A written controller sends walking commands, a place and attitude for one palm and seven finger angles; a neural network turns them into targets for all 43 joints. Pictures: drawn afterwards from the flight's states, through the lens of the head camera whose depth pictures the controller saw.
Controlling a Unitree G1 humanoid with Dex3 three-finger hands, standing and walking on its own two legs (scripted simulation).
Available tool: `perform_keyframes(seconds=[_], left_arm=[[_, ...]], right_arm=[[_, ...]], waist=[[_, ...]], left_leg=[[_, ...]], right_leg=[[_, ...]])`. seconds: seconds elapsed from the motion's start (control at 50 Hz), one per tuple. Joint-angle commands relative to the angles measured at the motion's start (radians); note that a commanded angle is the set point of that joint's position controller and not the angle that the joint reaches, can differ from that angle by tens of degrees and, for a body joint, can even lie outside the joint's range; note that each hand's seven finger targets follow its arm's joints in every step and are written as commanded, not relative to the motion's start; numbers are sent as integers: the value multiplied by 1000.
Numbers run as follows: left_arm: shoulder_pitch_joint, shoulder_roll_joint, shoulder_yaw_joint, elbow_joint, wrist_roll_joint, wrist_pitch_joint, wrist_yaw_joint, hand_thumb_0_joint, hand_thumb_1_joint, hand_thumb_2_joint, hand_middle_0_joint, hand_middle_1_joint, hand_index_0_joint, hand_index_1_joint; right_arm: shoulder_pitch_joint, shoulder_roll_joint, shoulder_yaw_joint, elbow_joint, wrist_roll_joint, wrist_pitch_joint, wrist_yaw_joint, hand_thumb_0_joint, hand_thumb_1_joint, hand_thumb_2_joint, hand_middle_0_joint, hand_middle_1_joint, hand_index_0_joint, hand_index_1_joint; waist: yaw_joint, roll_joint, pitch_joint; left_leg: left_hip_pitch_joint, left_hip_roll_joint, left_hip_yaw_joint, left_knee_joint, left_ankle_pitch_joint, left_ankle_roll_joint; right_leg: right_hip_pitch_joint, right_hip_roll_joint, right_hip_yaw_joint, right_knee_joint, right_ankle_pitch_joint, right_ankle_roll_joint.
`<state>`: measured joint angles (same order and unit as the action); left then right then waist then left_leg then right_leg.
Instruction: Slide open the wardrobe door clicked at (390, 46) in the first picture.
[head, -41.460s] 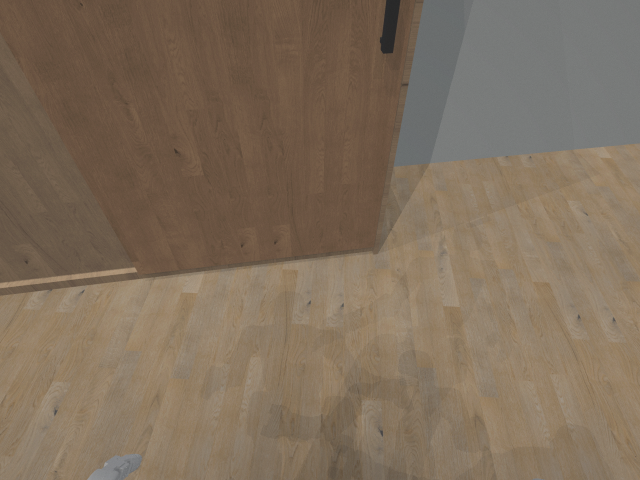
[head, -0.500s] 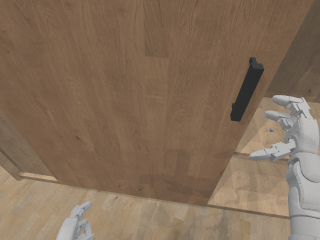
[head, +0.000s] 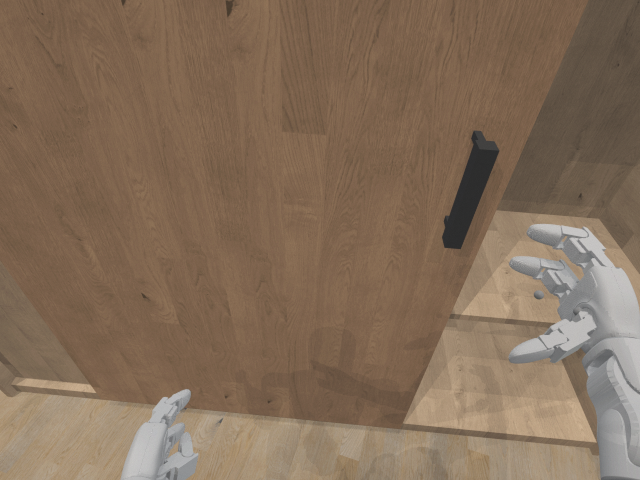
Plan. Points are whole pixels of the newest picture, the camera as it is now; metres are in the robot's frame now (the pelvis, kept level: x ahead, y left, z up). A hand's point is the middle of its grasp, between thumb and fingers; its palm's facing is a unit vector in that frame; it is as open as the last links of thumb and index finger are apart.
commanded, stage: draw the hand back to the body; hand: right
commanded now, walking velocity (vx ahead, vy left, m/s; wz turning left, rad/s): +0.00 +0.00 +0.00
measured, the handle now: (464, 190) +0.47 -0.20 +0.17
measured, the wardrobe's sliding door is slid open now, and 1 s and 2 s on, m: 0.59 0.59 0.59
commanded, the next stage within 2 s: step back with the hand held close in 1.44 s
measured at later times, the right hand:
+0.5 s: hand (595, 344) +0.21 -0.25 +0.17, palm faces +0.35 +0.91 -0.20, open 14.0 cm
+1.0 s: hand (619, 357) +0.20 -0.27 +0.16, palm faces +0.42 +0.84 -0.34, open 9.4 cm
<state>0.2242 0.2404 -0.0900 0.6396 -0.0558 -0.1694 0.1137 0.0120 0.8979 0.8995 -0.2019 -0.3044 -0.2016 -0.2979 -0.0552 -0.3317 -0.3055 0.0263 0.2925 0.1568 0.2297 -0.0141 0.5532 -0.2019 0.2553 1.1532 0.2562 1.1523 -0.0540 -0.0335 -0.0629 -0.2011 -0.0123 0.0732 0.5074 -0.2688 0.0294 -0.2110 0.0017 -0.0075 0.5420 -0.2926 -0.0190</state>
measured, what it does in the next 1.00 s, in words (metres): stands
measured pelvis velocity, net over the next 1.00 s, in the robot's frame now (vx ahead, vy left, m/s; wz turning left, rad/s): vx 0.00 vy -0.02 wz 0.02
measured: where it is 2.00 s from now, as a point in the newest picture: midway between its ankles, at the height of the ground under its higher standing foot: outside the picture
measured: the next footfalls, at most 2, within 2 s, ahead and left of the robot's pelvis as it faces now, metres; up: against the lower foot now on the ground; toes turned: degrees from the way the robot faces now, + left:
none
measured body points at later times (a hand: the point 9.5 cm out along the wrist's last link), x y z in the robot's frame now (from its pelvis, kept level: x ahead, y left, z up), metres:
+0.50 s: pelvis -0.03 +0.01 +0.00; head -0.06 +0.02 +0.45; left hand +0.17 +0.22 -0.06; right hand +0.19 -0.30 +0.18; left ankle +0.00 +0.10 -0.73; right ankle +0.00 -0.11 -0.73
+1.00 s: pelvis +0.00 -0.02 +0.01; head -0.03 -0.01 +0.46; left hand +0.19 +0.20 -0.07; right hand +0.17 -0.31 +0.18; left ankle +0.01 +0.10 -0.73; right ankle +0.00 -0.11 -0.73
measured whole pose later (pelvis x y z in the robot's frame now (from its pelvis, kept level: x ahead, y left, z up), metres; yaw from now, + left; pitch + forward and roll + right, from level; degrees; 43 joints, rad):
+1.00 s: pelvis +0.00 -0.02 +0.01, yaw +1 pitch -5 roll +1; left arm 0.20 0.22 -0.04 0.66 0.02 -0.15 0.06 0.01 0.90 0.90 -0.20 -0.30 -0.20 -0.30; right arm 0.41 -0.33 -0.32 -0.36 0.08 -0.09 -0.08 0.00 -0.47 -0.70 0.23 0.55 0.23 0.55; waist -0.07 -0.04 0.00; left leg -0.09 0.00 0.04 0.39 -0.22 0.00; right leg -0.09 0.02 -0.03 0.41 -0.24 -0.04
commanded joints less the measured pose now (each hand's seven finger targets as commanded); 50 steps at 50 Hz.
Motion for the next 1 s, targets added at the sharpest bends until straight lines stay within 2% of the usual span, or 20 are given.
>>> perform_keyframes(seconds=[0.0, 0.04, 0.08, 0.18, 0.24, 0.34, 0.36, 0.38, 0.4, 0.42, 0.5, 0.54, 0.62, 0.64, 0.68, 0.78, 0.82, 0.84, 0.9, 0.98], left_arm=[[-152, 115, 55, -183, -8, -74, 7, 0, 900, 900, -200, -300, -200, -300], [-155, 119, 61, -190, -11, -77, -2, 0, 900, 900, -200, -300, -200, -300], [-154, 121, 67, -200, -11, -81, -10, 0, 900, 900, -200, -300, -200, -300], [-156, 123, 68, -202, -14, -96, -8, 0, 900, 900, -200, -300, -200, -300], [-157, 123, 69, -200, -10, -117, 2, 0, 900, 900, -200, -300, -200, -300], [-156, 121, 62, -173, -10, -140, 12, 0, 900, 900, -200, -300, -200, -300], [-186, 120, 78, -159, 35, -131, 2, 0, 900, 900, -200, -300, -200, -300], [-183, 109, 76, -141, 40, -126, -6, 0, 900, 900, -200, -300, -200, -300], [-183, 106, 72, -146, 38, -119, -12, 0, 900, 900, -200, -300, -200, -300], [-183, 110, 84, -138, 38, -108, -17, 0, 900, 900, -200, -300, -200, -300], [-178, 98, 84, -142, 45, -85, -25, 0, 900, 900, -200, -300, -200, -300], [-180, 102, 84, -140, 50, -84, -23, 0, 900, 900, -200, -300, -200, -300], [-183, 106, 89, -128, 58, -81, -13, 0, 900, 900, -200, -300, -200, -300], [-183, 101, 90, -126, 59, -78, -11, 0, 900, 900, -200, -300, -200, -300], [-180, 99, 88, -123, 58, -70, -14, 0, 900, 900, -200, -300, -200, -300], [-174, 100, 92, -123, 60, -50, -26, 0, 900, 900, -200, -300, -200, -300], [-177, 103, 97, -129, 61, -46, -30, 0, 900, 900, -200, -300, -200, -300], [-171, 100, 97, -130, 61, -43, -33, 0, 900, 900, -200, -300, -200, -300], [-167, 101, 102, -142, 66, -33, -38, 0, 900, 900, -200, -300, -200, -300], [-162, 93, 102, -148, 68, -26, -42, 0, 900, 900, -200, -300, -200, -300]], right_arm=[[-193, -231, -135, -215, 41, -39, 16, 0, 550, -200, 250, 1150, 250, 1150], [-156, -224, -154, -224, 59, -38, 11, 0, 550, -200, 250, 1150, 250, 1150], [-92, -207, -158, -255, 70, -37, 15, 0, 550, -200, 250, 1150, 250, 1150], [-129, -199, -118, -354, 54, -45, 14, 0, 550, -200, 250, 1150, 250, 1150], [-173, -231, -129, -441, 47, -75, -1, 0, 550, -200, 250, 1150, 250, 1150], [-99, -217, -131, -415, 56, -94, -1, 0, 369, -287, 244, 1044, 244, 1044], [-102, -329, -168, -467, -89, -160, -157, 0, 332, -305, 242, 1023, 242, 1023], [-27, -221, -111, -390, -102, -186, -214, 0, 296, -322, 241, 1001, 241, 1001], [51, -172, -74, -355, -106, -194, -234, 0, 260, -340, 240, 980, 240, 980], [79, -186, -83, -367, -123, -209, -254, 0, 224, -357, 239, 959, 239, 959], [120, -183, -63, -483, -163, -279, -303, 0, 79, -428, 234, 874, 234, 874], [134, -188, -62, -509, -177, -295, -320, 0, 6, -462, 231, 831, 231, 831], [122, -228, -95, -549, -201, -316, -349, 0, -139, -533, 226, 746, 226, 746], [142, -217, -93, -539, -204, -317, -350, 0, -175, -550, 225, 725, 225, 725], [178, -200, -89, -531, -208, -319, -351, 0, -248, -585, 223, 683, 223, 683], [262, -167, -80, -530, -213, -315, -339, 0, -429, -673, 216, 576, 216, 576], [297, -167, -84, -537, -211, -312, -334, 0, -501, -707, 214, 534, 214, 534], [310, -163, -85, -547, -212, -313, -333, 0, -538, -725, 213, 512, 213, 512], [345, -198, -129, -598, -212, -316, -334, 0, -646, -777, 209, 449, 209, 449], [387, -206, -151, -642, -214, -312, -335, 0, -791, -848, 204, 364, 204, 364]], waist=[[-20, -7, -96], [-23, 35, -92], [-27, 40, -102], [-6, -35, -65], [-4, -54, -88], [-7, -35, -46], [-25, -9, 69], [-6, 18, 103], [-8, 56, 132], [-14, 75, 108], [-17, -65, -15], [-16, -48, -36], [-14, -5, -25], [-14, 9, -17], [-18, -24, 1], [-24, -37, 26], [-25, -14, 37], [-24, -32, 32], [-33, -4, -13], [-36, -60, -27]], left_leg=[[42, 9, -34, -80, 199, 1], [42, 12, -38, -82, 194, -4], [44, 12, -42, -81, 191, -9], [-6, 12, -55, -102, 95, -11], [-3, 13, -64, -113, 47, -10], [-7, 12, -60, -134, -22, -11], [-46, 37, -110, -222, -87, -14], [-55, 51, -105, -231, -144, -14], [-62, 56, -104, -230, -176, -16], [-47, 55, -110, -244, -170, -14], [41, 50, -83, -191, -90, -9], [62, 42, -75, -187, -60, -9], [74, 32, -64, -199, -17, -9], [76, 33, -63, -196, 7, -9], [86, 30, -55, -182, 45, -4], [107, 23, -46, -166, 120, -1], [108, 19, -45, -173, 130, -3], [114, 22, -46, -166, 140, -2], [146, 20, -45, -156, 189, -2], [159, 22, -44, -147, 238, 0]], right_leg=[[10, 2, 32, -94, 195, -13], [1, 2, 26, -88, 191, -14], [3, 2, 20, -85, 188, -14], [13, 3, 17, -85, 124, -19], [30, 4, 27, -86, 99, -22], [16, 4, 35, -101, 50, -19], [-50, 12, 27, -106, 14, -17], [-53, 11, 22, -103, -16, -11], [-57, 5, 25, -103, -40, -12], [-39, 2, 19, -105, -28, -16], [34, 2, 12, -154, -11, -17], [49, -3, 20, -174, -1, -18], [69, -4, 26, -192, 33, -23], [75, -6, 24, -192, 58, -25], [73, -6, 30, -203, 85, -19], [82, -16, 34, -215, 168, -7], [84, -18, 33, -218, 179, -7], [88, -21, 32, -218, 194, -4], [93, -19, 32, -207, 248, -3], [101, -21, 30, -195, 325, 11]])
